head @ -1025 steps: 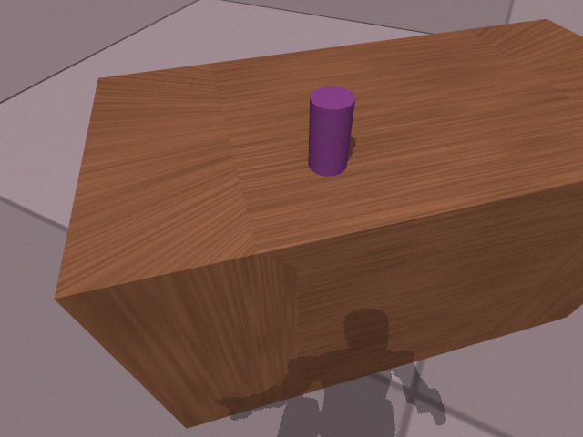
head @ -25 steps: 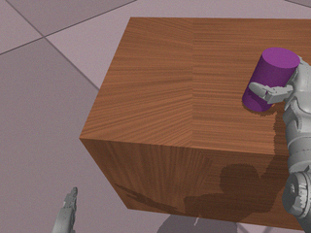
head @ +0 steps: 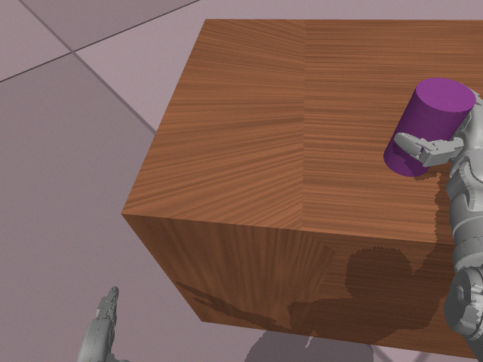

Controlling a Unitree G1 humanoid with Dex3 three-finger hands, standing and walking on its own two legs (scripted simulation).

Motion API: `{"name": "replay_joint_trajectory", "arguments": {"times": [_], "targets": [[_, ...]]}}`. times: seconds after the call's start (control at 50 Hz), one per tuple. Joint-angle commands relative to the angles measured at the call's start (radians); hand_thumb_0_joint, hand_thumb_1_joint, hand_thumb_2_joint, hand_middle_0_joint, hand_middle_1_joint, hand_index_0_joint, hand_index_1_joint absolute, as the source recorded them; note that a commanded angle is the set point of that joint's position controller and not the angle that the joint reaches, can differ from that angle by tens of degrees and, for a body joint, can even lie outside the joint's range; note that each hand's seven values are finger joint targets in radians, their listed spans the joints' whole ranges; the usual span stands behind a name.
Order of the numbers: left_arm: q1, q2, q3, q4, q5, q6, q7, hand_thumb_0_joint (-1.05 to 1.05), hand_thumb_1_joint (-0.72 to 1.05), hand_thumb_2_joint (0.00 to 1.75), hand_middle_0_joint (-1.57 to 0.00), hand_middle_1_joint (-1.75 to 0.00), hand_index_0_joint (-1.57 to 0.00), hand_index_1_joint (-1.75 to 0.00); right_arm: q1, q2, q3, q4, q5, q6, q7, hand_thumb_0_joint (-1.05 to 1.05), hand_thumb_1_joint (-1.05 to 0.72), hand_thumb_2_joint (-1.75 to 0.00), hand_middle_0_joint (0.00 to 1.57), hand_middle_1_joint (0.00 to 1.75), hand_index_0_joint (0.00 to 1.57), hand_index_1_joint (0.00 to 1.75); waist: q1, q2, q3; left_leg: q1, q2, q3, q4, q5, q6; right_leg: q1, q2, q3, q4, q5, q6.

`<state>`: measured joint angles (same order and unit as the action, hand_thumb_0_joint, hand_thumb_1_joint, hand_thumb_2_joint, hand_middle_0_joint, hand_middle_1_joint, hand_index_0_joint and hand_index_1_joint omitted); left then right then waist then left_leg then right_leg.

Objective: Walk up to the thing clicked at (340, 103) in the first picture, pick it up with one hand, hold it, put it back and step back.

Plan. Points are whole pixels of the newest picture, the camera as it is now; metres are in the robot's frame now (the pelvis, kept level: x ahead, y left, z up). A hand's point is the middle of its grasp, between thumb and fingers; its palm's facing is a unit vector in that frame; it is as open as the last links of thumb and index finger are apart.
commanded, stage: loosen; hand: right
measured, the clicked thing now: (423, 131) +0.48 -0.21 +0.12
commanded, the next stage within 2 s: open in 0.12 s
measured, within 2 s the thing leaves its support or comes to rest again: neither
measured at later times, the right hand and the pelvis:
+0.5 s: hand (429, 128) +0.48 -0.21 +0.13, palm faces +0.17 +0.99 +0.01, open 12.0 cm; pelvis +0.00 +0.00 +0.00, yaw +0 degrees
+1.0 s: hand (455, 110) +0.48 -0.23 +0.17, palm faces +0.22 +0.97 +0.02, open 17.2 cm; pelvis +0.00 +0.00 +0.00, yaw +0 degrees
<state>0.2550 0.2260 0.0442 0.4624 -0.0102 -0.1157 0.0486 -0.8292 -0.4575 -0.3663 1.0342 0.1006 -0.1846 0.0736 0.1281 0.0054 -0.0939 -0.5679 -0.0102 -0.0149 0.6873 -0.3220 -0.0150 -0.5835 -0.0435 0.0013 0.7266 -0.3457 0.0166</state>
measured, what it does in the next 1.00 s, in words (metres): stands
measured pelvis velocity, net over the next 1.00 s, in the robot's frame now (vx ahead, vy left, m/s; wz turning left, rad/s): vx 0.00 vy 0.00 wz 0.01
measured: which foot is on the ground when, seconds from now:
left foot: down 0.00-1.00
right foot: down 0.00-1.00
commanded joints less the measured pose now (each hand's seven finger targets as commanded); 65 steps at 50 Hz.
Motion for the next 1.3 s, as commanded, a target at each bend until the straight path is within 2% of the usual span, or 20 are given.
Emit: {"name": "replay_joint_trajectory", "arguments": {"times": [0.0, 0.3, 0.36, 0.4, 0.46, 0.52, 0.6, 0.66, 0.7, 0.76, 0.82, 0.88, 0.94, 1.0, 1.04, 1.06, 1.1, 1.16, 1.22, 1.28], "targets": [[-0.105, 0.155, 0.046, -0.219, 0.007, -0.056, 0.008, 0.00, -0.57, 0.07, -0.06, -0.04, -0.04, -0.05, -0.608, -0.292, -0.045, -0.341, 0.009, -0.098, 0.012, 0.00, -0.07, -1.19, 1.24, 1.35, 1.28, 1.35, -0.009, -0.140, -0.540, 0.143, -0.015, 0.024, -0.041, 0.372, 0.017, 0.319, 0.019, -0.003, -0.033, 0.416, -0.020], [0.046, 0.099, 0.030, -0.093, -0.003, -0.026, -0.009, 0.00, -0.54, 0.05, -0.05, -0.05, -0.06, -0.05, -0.358, -0.112, 0.010, -0.021, 0.024, -0.062, 0.040, 0.00, 0.40, -0.42, 0.84, 0.65, 0.85, 0.65, 0.019, -0.044, -0.241, 0.027, -0.019, 0.031, -0.056, 0.253, 0.013, 0.186, 0.027, -0.003, -0.055, 0.250, -0.033], [-0.085, 0.167, 0.065, -0.288, 0.011, -0.048, 0.005, 0.00, -0.54, 0.05, -0.05, -0.05, -0.05, -0.05, -0.714, -0.322, -0.036, -0.415, -0.005, -0.108, 0.024, 0.00, 0.36, -0.36, 0.70, 0.54, 0.70, 0.54, -0.011, -0.189, -0.617, 0.138, -0.014, 0.020, -0.022, 0.370, 0.016, 0.375, 0.026, -0.011, -0.021, 0.411, -0.022], [0.149, 0.090, 0.027, -0.003, 0.007, -0.009, -0.009, 0.00, -0.54, 0.05, -0.05, -0.05, -0.05, -0.05, -0.293, -0.100, 0.031, 0.088, -0.003, -0.033, 0.036, 0.00, 0.40, -0.32, 0.67, 0.51, 0.68, 0.51, 0.017, -0.062, -0.176, 0.008, -0.024, 0.040, -0.053, 0.250, 0.018, 0.183, 0.029, -0.005, -0.049, 0.273, -0.026], [-0.144, 0.188, 0.084, -0.334, 0.004, -0.040, 0.002, 0.00, -0.55, 0.05, -0.05, -0.04, -0.05, -0.05, -0.716, -0.348, -0.067, -0.435, 0.002, -0.103, 0.009, 0.00, 0.43, -0.23, 0.57, 0.40, 0.57, 0.40, -0.008, -0.137, -0.598, 0.172, -0.008, 0.010, -0.034, 0.337, 0.012, 0.302, 0.026, -0.016, -0.037, 0.322, -0.028], [0.148, 0.120, 0.059, -0.033, 0.007, -0.008, -0.009, 0.00, -0.53, 0.05, -0.05, -0.05, -0.05, -0.05, -0.337, -0.110, 0.026, 0.035, 0.003, -0.036, 0.027, 0.00, 0.41, -0.24, 0.51, 0.38, 0.51, 0.38, 0.025, -0.036, -0.201, 0.031, -0.024, 0.039, -0.053, 0.249, 0.015, 0.173, 0.031, -0.005, -0.049, 0.241, -0.030], [-0.076, 0.186, 0.086, -0.323, 0.012, -0.035, 0.007, 0.00, -0.54, 0.05, -0.05, -0.05, -0.05, -0.05, -0.769, -0.331, -0.038, -0.461, -0.005, -0.111, 0.003, 0.00, 0.42, -0.17, 0.35, 0.26, 0.34, 0.26, -0.003, -0.156, -0.613, 0.121, -0.019, 0.028, -0.026, 0.309, 0.020, 0.357, 0.019, -0.005, -0.031, 0.334, -0.023], [0.082, 0.069, -0.006, -0.075, 0.000, -0.005, -0.018, 0.00, -0.54, 0.05, -0.05, -0.05, -0.05, -0.06, -0.271, -0.117, -0.011, 0.070, 0.014, -0.039, 0.024, 0.00, 0.45, -0.11, 0.26, 0.18, 0.26, 0.18, -0.007, 0.023, -0.138, 0.020, -0.021, 0.035, -0.067, 0.173, 0.012, 0.094, 0.030, 0.000, -0.065, 0.161, -0.037], [-0.199, 0.216, 0.103, -0.425, 0.004, -0.042, 0.008, 0.00, -0.56, 0.05, -0.05, -0.04, -0.04, -0.05, -0.784, -0.408, -0.100, -0.504, 0.001, -0.121, 0.002, 0.00, 0.48, -0.05, 0.17, 0.10, 0.16, 0.10, -0.016, -0.144, -0.695, 0.202, -0.003, 0.003, -0.025, 0.324, 0.010, 0.310, 0.026, -0.014, -0.030, 0.305, -0.029], [0.182, 0.083, 0.023, -0.006, 0.009, 0.007, -0.013, 0.00, -0.51, 0.03, -0.06, -0.06, -0.06, -0.05, -0.260, -0.105, 0.021, 0.116, -0.006, -0.029, 0.025, 0.00, 0.51, -0.10, 0.13, 0.12, 0.13, 0.12, 0.002, -0.043, -0.140, 0.022, -0.021, 0.037, -0.059, 0.214, 0.017, 0.134, 0.036, -0.008, -0.053, 0.205, -0.032], [-0.201, 0.294, 0.162, -0.491, 0.008, -0.038, 0.019, 0.00, -0.53, 0.04, -0.06, -0.05, -0.05, -0.05, -0.901, -0.512, -0.127, -0.670, -0.008, -0.128, -0.001, 0.00, 0.53, -0.03, 0.07, 0.05, 0.07, 0.05, -0.023, -0.202, -0.858, 0.247, -0.005, 0.008, -0.014, 0.396, 0.012, 0.434, 0.023, -0.016, -0.019, 0.412, -0.023], [0.230, 0.045, -0.008, 0.041, 0.000, 0.030, -0.013, 0.00, -0.53, 0.05, -0.05, -0.05, -0.05, -0.05, -0.184, -0.090, 0.035, 0.140, 0.000, 0.016, 0.031, 0.00, 0.57, -0.03, 0.07, 0.05, 0.06, 0.05, -0.022, -0.054, -0.057, 0.031, -0.029, 0.053, -0.076, 0.210, 0.023, 0.165, 0.034, 0.002, -0.073, 0.273, -0.024], [-0.188, 0.254, 0.119, -0.478, 0.004, -0.030, 0.021, 0.00, -0.54, 0.04, -0.05, -0.04, -0.05, -0.04, -0.956, -0.637, -0.209, -0.769, -0.002, -0.096, -0.001, 0.00, 0.55, -0.02, 0.07, 0.04, 0.06, 0.04, -0.065, -0.239, -0.874, 0.333, 0.005, 0.002, -0.030, 0.439, 0.012, 0.425, 0.033, -0.027, -0.042, 0.433, -0.022], [0.209, 0.051, -0.005, 0.089, -0.016, 0.040, -0.013, 0.00, -0.51, 0.03, -0.05, -0.05, -0.05, -0.04, -0.226, -0.211, -0.004, 0.044, 0.006, 0.078, 0.045, 0.00, 0.58, -0.03, 0.06, 0.05, 0.05, 0.05, -0.053, -0.110, -0.034, 0.085, -0.018, 0.042, -0.111, 0.215, 0.025, 0.171, 0.040, -0.008, -0.113, 0.255, -0.021], [-0.282, 0.226, 0.072, -0.475, -0.016, -0.036, 0.016, 0.00, -0.54, 0.03, -0.05, -0.04, -0.05, -0.04, -0.763, -0.559, -0.160, -0.553, -0.006, 0.009, 0.024, 0.00, 0.54, -0.03, 0.06, 0.04, 0.06, 0.04, -0.066, -0.122, -0.702, 0.327, 0.002, 0.014, -0.072, 0.398, 0.009, 0.360, 0.027, -0.019, -0.081, 0.389, -0.024], [-0.107, 0.194, 0.066, -0.330, -0.011, -0.013, 0.017, 0.00, -0.53, 0.03, -0.05, -0.04, -0.05, -0.04, -0.919, -0.656, -0.190, -0.684, -0.003, 0.018, 0.031, 0.00, 0.53, -0.02, 0.07, 0.04, 0.06, 0.04, -0.079, -0.221, -0.717, 0.332, 0.003, 0.010, -0.060, 0.437, 0.015, 0.392, 0.035, -0.030, -0.069, 0.439, -0.019], [0.179, 0.065, -0.010, 0.111, -0.016, 0.039, 0.003, 0.00, -0.52, 0.03, -0.05, -0.05, -0.05, -0.04, -0.301, -0.207, 0.012, 0.017, 0.014, 0.182, 0.093, 0.00, 0.61, -0.03, 0.05, 0.05, 0.05, 0.05, -0.047, -0.077, -0.041, 0.120, -0.014, 0.044, -0.125, 0.259, 0.023, 0.197, 0.043, -0.012, -0.126, 0.280, -0.028], [-0.279, 0.300, 0.128, -0.404, -0.027, -0.047, 0.040, 0.00, -0.54, 0.03, -0.06, -0.04, -0.05, -0.04, -0.823, -0.612, -0.142, -0.505, 0.000, 0.126, 0.110, 0.00, 0.53, -0.05, 0.06, 0.05, 0.06, 0.05, -0.060, -0.110, -0.675, 0.305, 0.004, 0.017, -0.102, 0.408, 0.004, 0.429, 0.028, -0.018, -0.102, 0.419, -0.032], [0.178, 0.071, -0.020, 0.169, -0.035, 0.016, 0.023, 0.00, -0.55, 0.06, -0.06, -0.04, -0.05, -0.05, -0.339, -0.204, 0.045, 0.178, 0.032, 0.274, 0.193, 0.00, 0.54, -0.05, 0.06, 0.06, 0.06, 0.06, -0.022, 0.015, 0.036, 0.081, -0.010, 0.052, -0.168, 0.219, 0.015, 0.221, 0.038, -0.004, -0.169, 0.221, -0.045], [-0.061, 0.212, 0.088, -0.211, -0.024, -0.034, 0.013, 0.00, -0.54, 0.06, -0.05, -0.05, -0.04, -0.05, -0.665, -0.624, -0.087, -0.247, -0.091, 0.138, 0.063, 0.00, 0.58, -0.04, 0.06, 0.06, 0.06, 0.06, -0.063, -0.042, -0.390, 0.226, 0.010, 0.023, -0.143, 0.325, -0.001, 0.326, 0.038, -0.038, -0.144, 0.307, -0.037]]}}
